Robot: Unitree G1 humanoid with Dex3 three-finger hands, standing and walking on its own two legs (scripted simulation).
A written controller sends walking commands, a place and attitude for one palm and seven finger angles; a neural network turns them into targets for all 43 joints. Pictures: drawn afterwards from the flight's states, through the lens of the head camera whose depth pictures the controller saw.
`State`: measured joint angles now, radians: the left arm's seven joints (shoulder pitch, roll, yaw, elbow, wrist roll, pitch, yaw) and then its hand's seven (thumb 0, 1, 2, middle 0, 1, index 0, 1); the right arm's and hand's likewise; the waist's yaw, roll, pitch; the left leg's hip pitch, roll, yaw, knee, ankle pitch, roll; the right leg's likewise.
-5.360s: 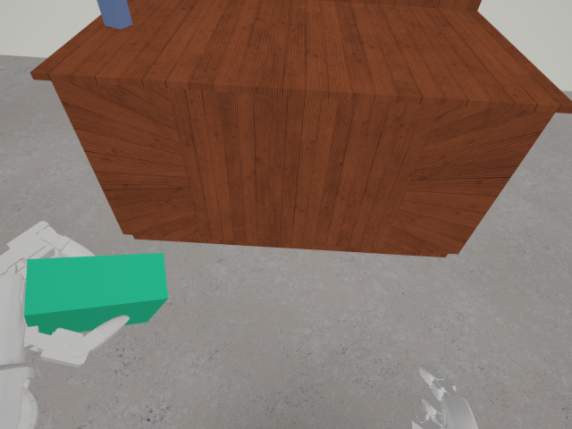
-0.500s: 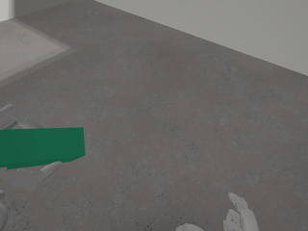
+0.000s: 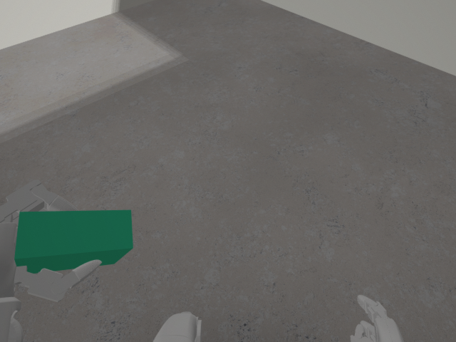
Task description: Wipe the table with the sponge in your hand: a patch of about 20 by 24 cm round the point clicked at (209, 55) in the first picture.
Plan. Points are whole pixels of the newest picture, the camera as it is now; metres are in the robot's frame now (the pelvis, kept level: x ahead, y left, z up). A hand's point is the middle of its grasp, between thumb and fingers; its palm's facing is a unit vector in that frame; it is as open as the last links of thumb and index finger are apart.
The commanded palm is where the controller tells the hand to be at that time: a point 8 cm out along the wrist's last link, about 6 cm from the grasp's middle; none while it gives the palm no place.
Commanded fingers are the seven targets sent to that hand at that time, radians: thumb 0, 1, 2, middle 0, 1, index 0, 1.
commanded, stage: walk to a spot facing it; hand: left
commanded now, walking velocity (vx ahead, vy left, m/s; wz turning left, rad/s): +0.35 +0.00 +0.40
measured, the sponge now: (91, 241) +0.22 +0.19 +0.14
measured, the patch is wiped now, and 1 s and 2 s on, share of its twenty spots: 0.00 0.00 0.00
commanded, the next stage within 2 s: turn to face it in 0.80 s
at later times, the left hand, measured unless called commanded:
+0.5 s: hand (36, 179) +0.28 +0.26 +0.19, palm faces +0.49 -0.74 -0.47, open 9.4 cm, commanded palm +0.23 +0.31 +0.17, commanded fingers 0.00 0.10 1.30 -1.20 -1.60 -1.20 -1.60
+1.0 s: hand (27, 142) +0.37 +0.33 +0.18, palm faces +0.59 -0.66 -0.46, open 9.4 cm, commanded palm +0.28 +0.36 +0.17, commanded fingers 0.00 0.10 1.30 -1.20 -1.60 -1.20 -1.60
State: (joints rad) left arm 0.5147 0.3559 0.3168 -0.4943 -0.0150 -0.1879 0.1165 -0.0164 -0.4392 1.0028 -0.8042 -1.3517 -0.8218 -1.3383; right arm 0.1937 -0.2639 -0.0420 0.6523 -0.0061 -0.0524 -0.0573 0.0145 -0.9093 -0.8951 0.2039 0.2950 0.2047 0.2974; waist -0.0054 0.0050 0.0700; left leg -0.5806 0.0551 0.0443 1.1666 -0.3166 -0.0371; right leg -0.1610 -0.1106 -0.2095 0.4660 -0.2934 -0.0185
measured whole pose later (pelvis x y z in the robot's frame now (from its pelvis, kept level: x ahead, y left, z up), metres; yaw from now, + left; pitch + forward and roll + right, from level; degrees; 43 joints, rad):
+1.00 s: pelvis +0.21 +0.04 -0.03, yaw +17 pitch -1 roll -1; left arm 0.46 0.47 0.45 -0.66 -0.02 -0.25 0.17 -0.02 -0.44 1.00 -0.80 -1.35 -0.82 -1.34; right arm 0.16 -0.21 -0.08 0.56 0.00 -0.05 -0.05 0.01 -0.91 -0.90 0.20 0.29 0.20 0.30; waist -0.03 -0.06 0.14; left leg -0.38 0.06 0.13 0.69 -0.29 0.05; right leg -0.41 -0.12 -0.11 1.16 -0.58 0.05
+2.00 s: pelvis +0.21 -0.04 -0.01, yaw +51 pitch -1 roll -1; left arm 0.43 0.41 0.34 -0.59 -0.01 -0.16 0.14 -0.02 -0.44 1.00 -0.80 -1.35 -0.82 -1.33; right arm 0.20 -0.13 0.02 0.58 -0.01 -0.07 -0.03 0.01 -0.91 -0.90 0.20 0.29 0.20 0.30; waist 0.00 -0.04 0.08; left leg -0.29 0.02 0.01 0.59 -0.28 0.01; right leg -0.49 -0.09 -0.12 1.13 -0.50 0.07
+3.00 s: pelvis +0.15 -0.21 +0.00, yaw +86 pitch +0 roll -3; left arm 0.54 0.43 0.39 -0.68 -0.05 -0.19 0.12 -0.02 -0.44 1.00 -0.80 -1.35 -0.82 -1.33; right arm 0.20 -0.12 0.03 0.58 0.01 -0.11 0.00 0.01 -0.91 -0.89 0.21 0.30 0.21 0.30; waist 0.01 0.03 0.07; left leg -0.30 0.01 -0.09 0.46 -0.16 0.00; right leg -0.45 -0.04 -0.08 0.94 -0.44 0.11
